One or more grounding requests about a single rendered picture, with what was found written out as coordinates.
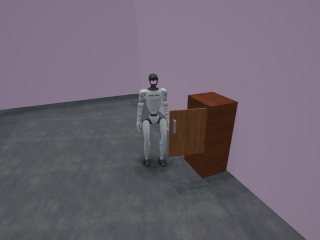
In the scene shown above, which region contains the right robot forearm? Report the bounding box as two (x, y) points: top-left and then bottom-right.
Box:
(136, 103), (143, 121)

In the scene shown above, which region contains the left robot thigh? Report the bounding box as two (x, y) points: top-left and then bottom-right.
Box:
(159, 117), (167, 147)

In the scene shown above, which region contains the cupboard door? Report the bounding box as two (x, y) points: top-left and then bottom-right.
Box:
(168, 107), (208, 157)

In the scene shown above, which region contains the robot left upper arm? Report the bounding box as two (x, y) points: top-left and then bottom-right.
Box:
(161, 88), (168, 107)

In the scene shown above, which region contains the handle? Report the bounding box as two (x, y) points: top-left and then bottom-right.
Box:
(173, 119), (177, 134)

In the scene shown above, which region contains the right robot hand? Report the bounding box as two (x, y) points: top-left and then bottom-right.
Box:
(136, 121), (143, 133)

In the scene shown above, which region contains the left robot hand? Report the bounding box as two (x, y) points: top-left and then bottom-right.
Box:
(166, 119), (170, 131)

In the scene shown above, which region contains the robot torso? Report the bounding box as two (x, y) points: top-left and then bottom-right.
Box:
(145, 87), (162, 124)

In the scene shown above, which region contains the left robot forearm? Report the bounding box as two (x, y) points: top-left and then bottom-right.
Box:
(163, 102), (170, 120)

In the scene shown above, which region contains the robot right upper arm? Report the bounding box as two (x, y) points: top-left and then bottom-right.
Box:
(138, 89), (146, 108)

